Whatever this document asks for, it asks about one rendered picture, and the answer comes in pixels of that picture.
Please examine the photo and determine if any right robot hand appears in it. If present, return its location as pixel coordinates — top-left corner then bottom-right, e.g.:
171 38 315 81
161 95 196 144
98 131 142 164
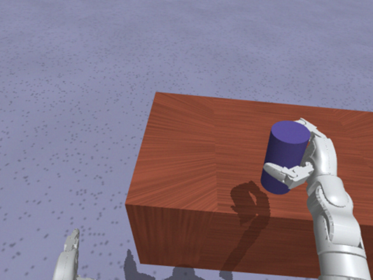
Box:
263 118 337 189

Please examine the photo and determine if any right robot arm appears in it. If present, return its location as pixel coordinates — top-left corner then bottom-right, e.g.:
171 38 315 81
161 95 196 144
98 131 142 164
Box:
306 174 371 280

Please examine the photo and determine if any left robot hand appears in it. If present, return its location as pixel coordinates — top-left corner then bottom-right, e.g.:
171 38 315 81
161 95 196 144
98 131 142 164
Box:
52 228 96 280

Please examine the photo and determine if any can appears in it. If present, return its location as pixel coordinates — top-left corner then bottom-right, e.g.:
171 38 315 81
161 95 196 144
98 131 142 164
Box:
261 121 311 195

